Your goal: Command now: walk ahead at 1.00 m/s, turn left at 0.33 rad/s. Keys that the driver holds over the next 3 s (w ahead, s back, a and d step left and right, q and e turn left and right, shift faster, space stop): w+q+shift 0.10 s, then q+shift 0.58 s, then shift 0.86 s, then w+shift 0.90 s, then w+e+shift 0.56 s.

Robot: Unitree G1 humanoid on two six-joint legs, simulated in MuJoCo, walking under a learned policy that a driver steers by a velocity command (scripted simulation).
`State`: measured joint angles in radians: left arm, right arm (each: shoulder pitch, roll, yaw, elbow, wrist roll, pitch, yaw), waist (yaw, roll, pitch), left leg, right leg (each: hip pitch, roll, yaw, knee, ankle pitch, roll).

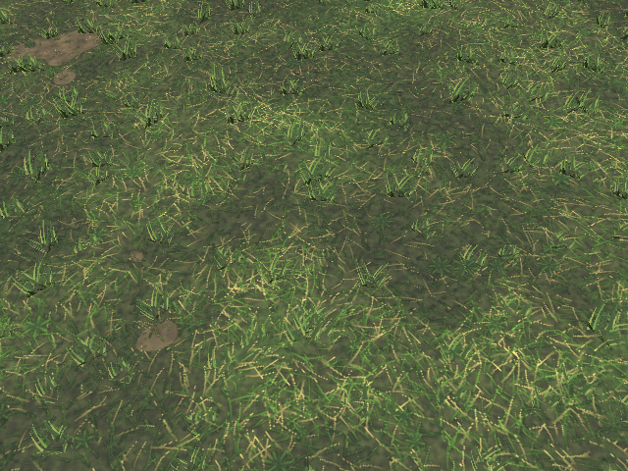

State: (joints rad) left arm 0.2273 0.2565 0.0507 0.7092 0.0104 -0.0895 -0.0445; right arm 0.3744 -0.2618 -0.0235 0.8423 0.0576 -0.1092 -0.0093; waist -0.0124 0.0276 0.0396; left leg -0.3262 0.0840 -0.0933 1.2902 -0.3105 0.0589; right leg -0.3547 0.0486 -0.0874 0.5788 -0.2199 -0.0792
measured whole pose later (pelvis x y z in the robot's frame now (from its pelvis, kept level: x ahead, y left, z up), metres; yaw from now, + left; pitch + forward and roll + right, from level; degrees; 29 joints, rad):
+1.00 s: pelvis +0.48 -0.04 +0.01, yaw +44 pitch +0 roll +1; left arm 0.17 0.25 0.04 0.68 0.01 0.02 0.02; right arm 0.19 -0.33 -0.06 0.62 0.01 0.05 -0.02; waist 0.03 0.03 0.05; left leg -0.43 -0.04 -0.11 0.99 -0.45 -0.08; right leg -0.33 0.02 0.06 0.47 -0.14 -0.01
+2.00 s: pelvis +0.65 +0.05 +0.01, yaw +46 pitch +2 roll +0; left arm 0.41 0.25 0.02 0.89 0.01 -0.10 -0.04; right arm 0.27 -0.28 -0.03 0.70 0.03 -0.08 0.01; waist 0.04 0.04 -0.04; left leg -0.62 0.08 -0.02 1.21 -0.20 0.07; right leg -0.17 0.03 -0.05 0.45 -0.32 -0.06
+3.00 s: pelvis +1.32 +0.62 +0.01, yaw +23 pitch -1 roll +0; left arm 0.43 0.28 0.06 0.75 -0.01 -0.07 -0.04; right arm 0.10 -0.26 0.00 0.62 -0.01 -0.16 0.01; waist 0.06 0.01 0.06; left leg -0.52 0.05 -0.16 1.21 -0.31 0.03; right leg -0.24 0.20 0.07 0.46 -0.19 -0.17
